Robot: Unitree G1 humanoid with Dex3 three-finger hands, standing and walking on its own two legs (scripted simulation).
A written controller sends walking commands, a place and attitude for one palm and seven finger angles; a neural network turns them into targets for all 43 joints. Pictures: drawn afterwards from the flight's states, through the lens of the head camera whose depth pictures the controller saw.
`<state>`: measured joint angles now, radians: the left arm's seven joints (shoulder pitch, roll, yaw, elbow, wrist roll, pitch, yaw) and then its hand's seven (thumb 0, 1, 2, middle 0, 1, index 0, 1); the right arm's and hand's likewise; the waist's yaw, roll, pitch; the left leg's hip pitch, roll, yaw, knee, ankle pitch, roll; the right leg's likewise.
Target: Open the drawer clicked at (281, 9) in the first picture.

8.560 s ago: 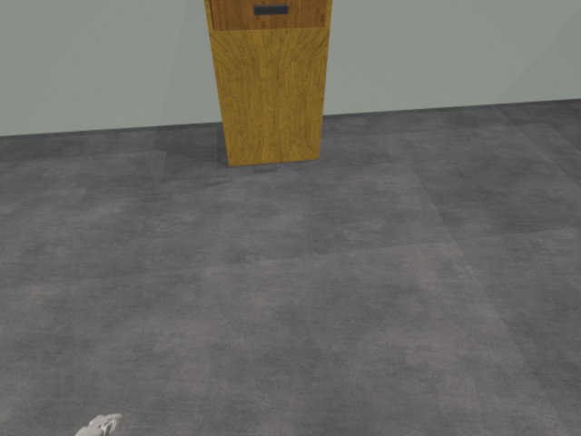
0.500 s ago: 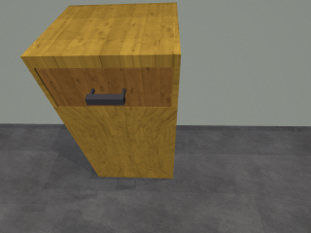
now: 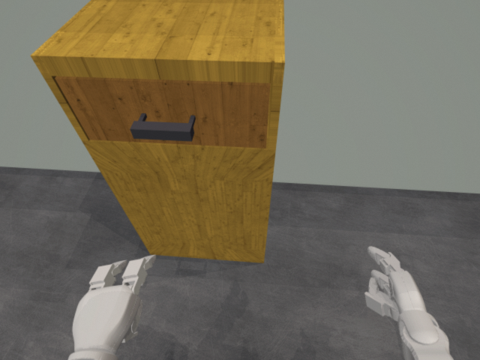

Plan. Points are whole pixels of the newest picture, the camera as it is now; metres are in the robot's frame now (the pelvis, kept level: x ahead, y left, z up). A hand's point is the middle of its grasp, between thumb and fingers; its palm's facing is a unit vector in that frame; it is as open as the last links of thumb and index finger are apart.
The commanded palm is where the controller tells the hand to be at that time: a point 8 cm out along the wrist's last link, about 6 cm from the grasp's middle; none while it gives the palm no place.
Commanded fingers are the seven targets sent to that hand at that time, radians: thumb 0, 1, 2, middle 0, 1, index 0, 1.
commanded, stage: raise the hand with hooked fingers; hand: left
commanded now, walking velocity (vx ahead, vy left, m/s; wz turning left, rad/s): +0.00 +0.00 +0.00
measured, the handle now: (165, 124) +0.56 +0.26 +0.05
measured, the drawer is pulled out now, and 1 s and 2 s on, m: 0.00 0.00 0.00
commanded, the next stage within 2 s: move the hooked fingers above the handle in 1.48 s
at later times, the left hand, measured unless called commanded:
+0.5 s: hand (103, 253) +0.24 +0.26 +0.05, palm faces -0.03 -0.12 -0.99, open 11.6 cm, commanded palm +0.22 +0.26 +0.12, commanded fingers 0.00 -0.20 0.43 -0.28 -1.00 -0.28 -1.00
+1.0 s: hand (79, 181) +0.31 +0.28 +0.15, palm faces +0.08 -0.03 -1.00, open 13.8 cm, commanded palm +0.28 +0.28 +0.21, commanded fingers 0.00 -0.50 0.30 -0.30 -1.20 -0.30 -1.20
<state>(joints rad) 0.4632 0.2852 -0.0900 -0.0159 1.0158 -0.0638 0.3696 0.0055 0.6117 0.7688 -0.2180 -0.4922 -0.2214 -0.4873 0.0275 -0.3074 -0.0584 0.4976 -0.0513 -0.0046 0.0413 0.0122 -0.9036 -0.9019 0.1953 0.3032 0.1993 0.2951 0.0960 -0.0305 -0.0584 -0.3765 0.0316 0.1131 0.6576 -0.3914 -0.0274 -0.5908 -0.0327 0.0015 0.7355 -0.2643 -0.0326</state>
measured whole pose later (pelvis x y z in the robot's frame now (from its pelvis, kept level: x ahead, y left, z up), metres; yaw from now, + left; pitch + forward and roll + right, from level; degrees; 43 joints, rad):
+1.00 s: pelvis +0.02 +0.03 +0.03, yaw +3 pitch -1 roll +0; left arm -0.12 0.51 -0.07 -0.03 0.92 0.08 -0.03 0.00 -0.47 0.31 -0.32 -1.19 -0.32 -1.18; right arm 0.05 -0.24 0.04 0.60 -0.01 0.11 -0.02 0.01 -0.90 -0.90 0.20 0.30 0.20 0.30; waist 0.10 0.10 0.01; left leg -0.09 0.01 0.05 0.40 -0.30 0.00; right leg -0.25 -0.05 -0.06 0.45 -0.18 0.01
